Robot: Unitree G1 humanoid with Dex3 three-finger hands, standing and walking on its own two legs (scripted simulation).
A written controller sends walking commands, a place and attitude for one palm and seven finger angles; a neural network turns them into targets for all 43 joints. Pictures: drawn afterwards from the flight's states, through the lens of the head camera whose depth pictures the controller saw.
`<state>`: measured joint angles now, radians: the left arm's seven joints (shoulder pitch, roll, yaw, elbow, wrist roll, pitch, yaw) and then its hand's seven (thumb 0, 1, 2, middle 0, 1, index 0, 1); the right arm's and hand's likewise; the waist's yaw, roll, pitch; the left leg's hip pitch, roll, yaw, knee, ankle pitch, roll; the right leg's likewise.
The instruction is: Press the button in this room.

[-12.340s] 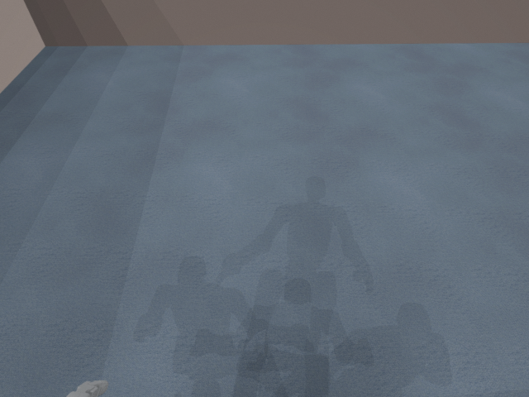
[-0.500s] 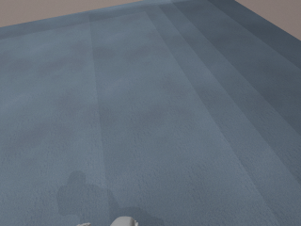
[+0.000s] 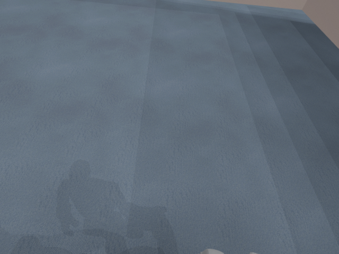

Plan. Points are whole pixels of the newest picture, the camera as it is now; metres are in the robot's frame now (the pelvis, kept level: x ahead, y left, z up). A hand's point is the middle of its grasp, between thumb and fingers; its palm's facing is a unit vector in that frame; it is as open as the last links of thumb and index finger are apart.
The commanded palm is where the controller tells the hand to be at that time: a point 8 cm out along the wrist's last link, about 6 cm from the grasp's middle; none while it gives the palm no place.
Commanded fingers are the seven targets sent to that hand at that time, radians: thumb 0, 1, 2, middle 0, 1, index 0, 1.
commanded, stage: turn or walk to find it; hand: left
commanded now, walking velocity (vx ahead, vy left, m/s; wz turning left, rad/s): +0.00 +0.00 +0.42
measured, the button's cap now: out of the picture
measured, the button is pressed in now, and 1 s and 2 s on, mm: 0 0 0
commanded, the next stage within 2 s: none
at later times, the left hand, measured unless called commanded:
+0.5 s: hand out of the picture +0.04 +0.14 -0.14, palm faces +0.21 -0.94 -0.27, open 7.4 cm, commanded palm none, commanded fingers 0.00 0.90 0.90 -0.20 -0.30 -0.20 -0.30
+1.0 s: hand out of the picture -0.15 +0.18 -0.18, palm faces +0.47 -0.85 -0.24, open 7.4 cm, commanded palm none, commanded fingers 0.00 0.90 0.90 -0.20 -0.30 -0.20 -0.30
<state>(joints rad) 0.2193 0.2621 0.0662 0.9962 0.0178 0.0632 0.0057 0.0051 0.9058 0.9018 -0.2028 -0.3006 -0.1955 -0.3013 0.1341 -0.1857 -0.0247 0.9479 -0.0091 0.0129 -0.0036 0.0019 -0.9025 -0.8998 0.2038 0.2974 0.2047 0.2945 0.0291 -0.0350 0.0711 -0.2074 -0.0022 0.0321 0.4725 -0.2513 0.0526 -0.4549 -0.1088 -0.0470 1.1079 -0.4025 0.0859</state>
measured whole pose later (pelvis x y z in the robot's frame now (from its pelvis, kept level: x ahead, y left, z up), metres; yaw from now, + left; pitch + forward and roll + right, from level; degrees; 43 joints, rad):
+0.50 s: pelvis -0.03 -0.07 +0.00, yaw +13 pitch -2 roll +2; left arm 0.17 0.15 0.03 0.92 0.01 0.02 0.02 0.00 0.90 0.90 -0.21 -0.30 -0.20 -0.30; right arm 0.28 -0.25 -0.09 1.01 -0.02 0.07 0.01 0.01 -0.91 -0.90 0.20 0.30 0.20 0.29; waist -0.05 0.06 0.05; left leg -0.50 -0.02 -0.05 1.14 -0.37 -0.04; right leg -0.21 -0.06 -0.14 0.51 -0.28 -0.04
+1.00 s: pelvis -0.08 -0.03 +0.00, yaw +25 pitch -1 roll -1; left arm 0.24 0.27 0.07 1.01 0.02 0.07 0.01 0.01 0.91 0.90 -0.20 -0.30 -0.20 -0.30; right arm 0.14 -0.19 -0.03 0.95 -0.01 0.02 0.00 0.00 -0.90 -0.90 0.20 0.30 0.20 0.29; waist 0.03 -0.04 0.07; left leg -0.22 0.00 0.03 0.51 -0.27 0.03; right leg -0.45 -0.10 -0.08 1.06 -0.44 0.07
